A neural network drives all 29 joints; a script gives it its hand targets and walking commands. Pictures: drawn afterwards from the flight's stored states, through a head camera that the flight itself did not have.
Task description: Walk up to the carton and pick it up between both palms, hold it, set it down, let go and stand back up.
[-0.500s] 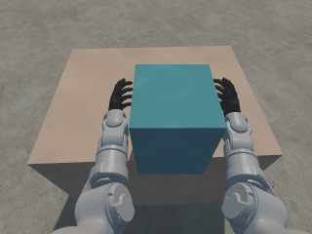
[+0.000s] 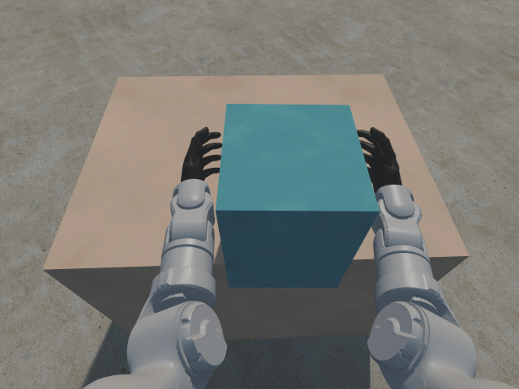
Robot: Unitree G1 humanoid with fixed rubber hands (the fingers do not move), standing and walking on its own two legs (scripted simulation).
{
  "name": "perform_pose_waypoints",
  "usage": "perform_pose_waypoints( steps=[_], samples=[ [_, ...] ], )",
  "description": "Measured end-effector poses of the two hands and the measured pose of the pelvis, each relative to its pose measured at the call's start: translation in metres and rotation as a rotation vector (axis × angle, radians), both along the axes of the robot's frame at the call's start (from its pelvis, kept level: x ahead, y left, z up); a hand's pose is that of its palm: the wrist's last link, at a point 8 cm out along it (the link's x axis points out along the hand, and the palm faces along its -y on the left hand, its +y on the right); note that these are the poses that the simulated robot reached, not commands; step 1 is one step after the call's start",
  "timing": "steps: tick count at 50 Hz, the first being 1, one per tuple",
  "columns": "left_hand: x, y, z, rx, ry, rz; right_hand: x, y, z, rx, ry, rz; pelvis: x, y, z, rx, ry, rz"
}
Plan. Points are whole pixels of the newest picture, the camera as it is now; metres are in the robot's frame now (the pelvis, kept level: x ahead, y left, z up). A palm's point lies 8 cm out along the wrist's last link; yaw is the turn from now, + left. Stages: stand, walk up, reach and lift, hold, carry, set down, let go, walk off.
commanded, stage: set down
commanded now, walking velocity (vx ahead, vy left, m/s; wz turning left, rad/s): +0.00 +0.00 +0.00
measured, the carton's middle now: (285, 201) +0.42 -0.02 +0.02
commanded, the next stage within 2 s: none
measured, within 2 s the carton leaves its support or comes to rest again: neither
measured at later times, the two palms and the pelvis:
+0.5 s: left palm (171, 173) +0.44 +0.17 +0.08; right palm (387, 160) +0.45 -0.18 +0.09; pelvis -0.01 -0.01 -0.02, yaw +0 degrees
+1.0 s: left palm (167, 134) +0.45 +0.16 +0.15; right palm (419, 125) +0.46 -0.21 +0.16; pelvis -0.03 -0.02 -0.01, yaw +0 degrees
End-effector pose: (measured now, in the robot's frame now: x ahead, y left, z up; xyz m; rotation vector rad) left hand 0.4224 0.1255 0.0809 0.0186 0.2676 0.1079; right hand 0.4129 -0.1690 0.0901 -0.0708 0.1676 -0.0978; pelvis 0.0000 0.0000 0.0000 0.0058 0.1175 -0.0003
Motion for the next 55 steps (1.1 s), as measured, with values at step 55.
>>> perform_pose_waypoints(
  steps=[55],
  samples=[
    [0.032, 0.037, 0.084, 0.059, -0.079, 0.024, 0.050, -0.041, 0.085, 0.061, 0.038, -0.013, -0.023, -0.018, -0.013, -0.011, 0.227, 0.012]
  ],
)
